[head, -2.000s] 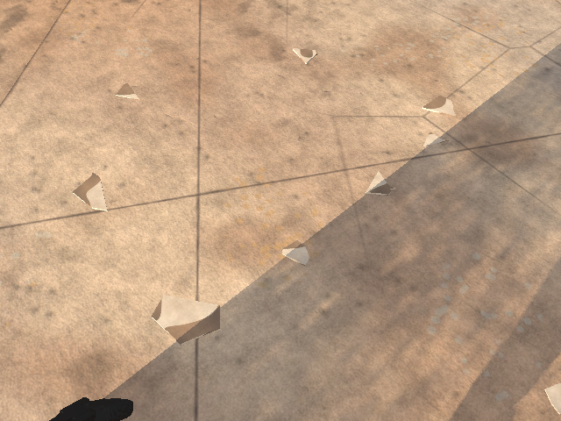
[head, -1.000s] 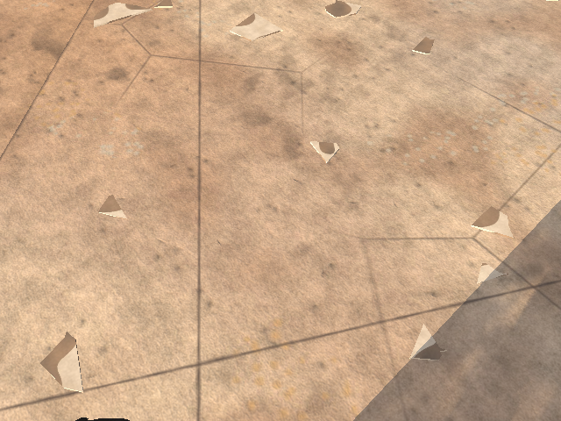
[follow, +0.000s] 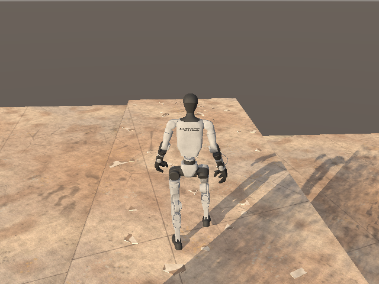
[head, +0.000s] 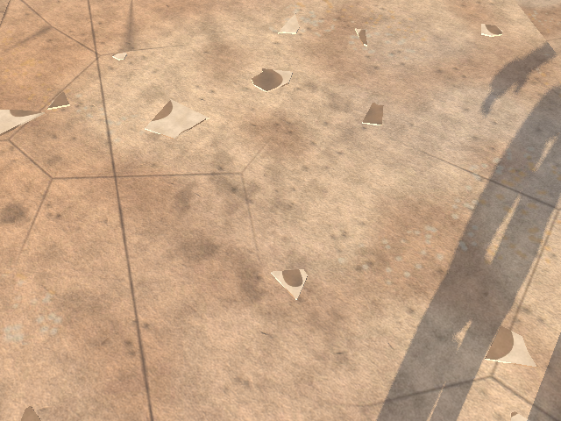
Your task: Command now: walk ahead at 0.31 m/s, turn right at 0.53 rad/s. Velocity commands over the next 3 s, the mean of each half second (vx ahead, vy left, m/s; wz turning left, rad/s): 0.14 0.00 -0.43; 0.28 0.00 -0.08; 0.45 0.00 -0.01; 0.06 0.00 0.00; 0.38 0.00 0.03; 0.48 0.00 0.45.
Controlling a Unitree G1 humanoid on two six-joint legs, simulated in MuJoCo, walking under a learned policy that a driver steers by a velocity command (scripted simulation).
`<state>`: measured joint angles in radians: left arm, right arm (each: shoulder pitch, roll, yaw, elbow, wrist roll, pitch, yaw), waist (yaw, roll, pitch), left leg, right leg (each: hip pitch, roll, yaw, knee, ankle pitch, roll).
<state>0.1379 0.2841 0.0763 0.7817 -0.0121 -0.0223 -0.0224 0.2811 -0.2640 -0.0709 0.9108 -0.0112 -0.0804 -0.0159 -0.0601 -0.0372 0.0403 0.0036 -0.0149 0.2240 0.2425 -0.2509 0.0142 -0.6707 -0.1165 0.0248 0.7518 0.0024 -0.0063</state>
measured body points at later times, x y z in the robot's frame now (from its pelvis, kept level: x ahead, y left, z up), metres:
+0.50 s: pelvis +0.15 -0.03 -0.01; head +0.18 -0.05 +0.44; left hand +0.35 +0.20 -0.10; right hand +0.22 -0.34 -0.13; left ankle +0.23 +0.13 -0.71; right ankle +0.19 -0.12 -0.74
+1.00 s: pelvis +0.27 -0.07 +0.00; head +0.28 -0.09 +0.45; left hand +0.43 +0.17 -0.11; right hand +0.27 -0.36 -0.14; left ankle +0.25 +0.09 -0.67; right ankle +0.22 -0.16 -0.74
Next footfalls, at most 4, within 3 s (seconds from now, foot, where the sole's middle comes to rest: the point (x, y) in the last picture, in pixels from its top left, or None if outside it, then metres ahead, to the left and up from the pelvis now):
0.12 right None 0.23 -0.12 -0.78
0.58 left None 0.25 0.11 -0.78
0.88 right None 0.26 -0.17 -0.78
1.32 left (284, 349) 0.65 -0.01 -0.78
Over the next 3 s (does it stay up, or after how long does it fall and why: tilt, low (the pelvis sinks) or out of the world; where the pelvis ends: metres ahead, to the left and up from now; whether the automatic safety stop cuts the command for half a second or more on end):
stays up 1.07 -0.16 -0.01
